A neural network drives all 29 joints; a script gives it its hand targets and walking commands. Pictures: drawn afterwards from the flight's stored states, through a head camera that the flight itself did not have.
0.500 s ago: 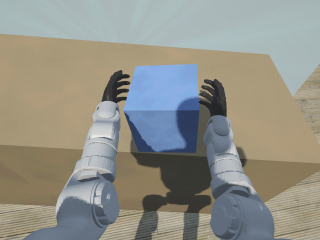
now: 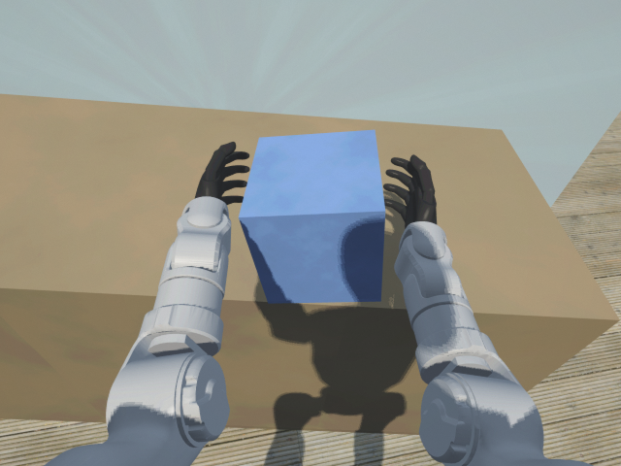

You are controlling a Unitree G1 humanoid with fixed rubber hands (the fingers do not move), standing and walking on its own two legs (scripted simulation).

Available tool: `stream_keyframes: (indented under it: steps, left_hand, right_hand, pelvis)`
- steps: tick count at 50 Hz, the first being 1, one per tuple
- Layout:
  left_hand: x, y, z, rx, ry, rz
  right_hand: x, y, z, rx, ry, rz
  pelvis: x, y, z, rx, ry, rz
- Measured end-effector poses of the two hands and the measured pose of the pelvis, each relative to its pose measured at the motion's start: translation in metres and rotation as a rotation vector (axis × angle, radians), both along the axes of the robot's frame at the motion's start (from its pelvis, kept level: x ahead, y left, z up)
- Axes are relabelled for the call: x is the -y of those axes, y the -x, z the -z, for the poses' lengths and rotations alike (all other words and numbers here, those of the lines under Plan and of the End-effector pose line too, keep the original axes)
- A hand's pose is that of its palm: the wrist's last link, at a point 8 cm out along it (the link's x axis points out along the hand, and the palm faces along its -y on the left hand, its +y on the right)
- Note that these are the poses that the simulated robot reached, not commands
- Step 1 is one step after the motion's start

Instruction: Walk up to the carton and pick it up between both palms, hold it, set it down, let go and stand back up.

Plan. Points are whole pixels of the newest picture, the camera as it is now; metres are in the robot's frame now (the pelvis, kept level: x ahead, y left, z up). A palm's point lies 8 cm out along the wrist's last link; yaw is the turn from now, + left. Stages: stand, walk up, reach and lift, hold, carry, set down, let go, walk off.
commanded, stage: reach and lift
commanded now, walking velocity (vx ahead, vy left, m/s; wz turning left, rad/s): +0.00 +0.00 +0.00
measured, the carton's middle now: (319, 219) +0.46 -0.04 +0.07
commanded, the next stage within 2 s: hold in 1.98 s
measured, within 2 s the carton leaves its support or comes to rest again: neither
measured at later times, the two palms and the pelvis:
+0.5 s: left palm (197, 191) +0.40 +0.12 +0.18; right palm (420, 204) +0.38 -0.14 +0.17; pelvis -0.01 +0.00 +0.00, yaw +1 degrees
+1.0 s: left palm (189, 201) +0.36 +0.12 +0.19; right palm (429, 208) +0.36 -0.14 +0.19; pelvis -0.02 -0.01 +0.00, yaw +1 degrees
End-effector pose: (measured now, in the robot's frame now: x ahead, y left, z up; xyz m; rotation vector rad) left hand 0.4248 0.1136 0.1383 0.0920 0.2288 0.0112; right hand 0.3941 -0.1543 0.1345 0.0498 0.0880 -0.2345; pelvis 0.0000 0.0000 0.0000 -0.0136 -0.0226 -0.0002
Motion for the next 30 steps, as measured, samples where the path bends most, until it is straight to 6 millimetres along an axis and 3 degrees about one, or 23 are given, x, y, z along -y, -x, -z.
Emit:
stream_keyframes:
  steps: [15, 30]
  left_hand:
    - [0.002, 0.011, -0.024, 0.018, -0.022, -0.010]
    - [-0.015, 0.036, -0.039, 0.045, -0.019, -0.051]
  right_hand:
    - [0.001, 0.006, -0.022, 0.016, 0.001, 0.000]
    - [-0.015, 0.018, -0.037, 0.060, 0.013, -0.036]
  pelvis:
    - [0.001, 0.003, 0.000, 0.057, 0.004, -0.001]
    - [0.001, 0.008, 0.001, 0.121, 0.006, -0.022]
